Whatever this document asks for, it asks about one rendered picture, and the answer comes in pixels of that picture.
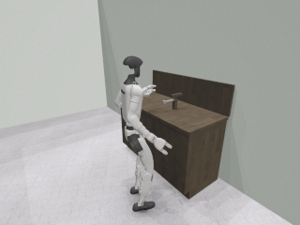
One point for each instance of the humanoid robot torso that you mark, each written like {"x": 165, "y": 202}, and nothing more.
{"x": 125, "y": 99}

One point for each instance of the left robot hand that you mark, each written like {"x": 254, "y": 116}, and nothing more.
{"x": 146, "y": 92}

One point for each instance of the tap lever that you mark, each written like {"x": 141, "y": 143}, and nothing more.
{"x": 165, "y": 101}

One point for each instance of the robot right upper arm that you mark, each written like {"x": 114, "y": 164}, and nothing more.
{"x": 136, "y": 94}

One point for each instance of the robot right forearm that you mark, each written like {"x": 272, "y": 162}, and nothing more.
{"x": 138, "y": 126}

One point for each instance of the counter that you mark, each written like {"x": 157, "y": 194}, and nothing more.
{"x": 193, "y": 124}

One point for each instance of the right robot hand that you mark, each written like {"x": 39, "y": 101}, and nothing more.
{"x": 159, "y": 144}

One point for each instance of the left robot shin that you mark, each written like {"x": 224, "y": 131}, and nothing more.
{"x": 138, "y": 168}

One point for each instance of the robot left upper arm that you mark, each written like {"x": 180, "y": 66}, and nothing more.
{"x": 118, "y": 101}

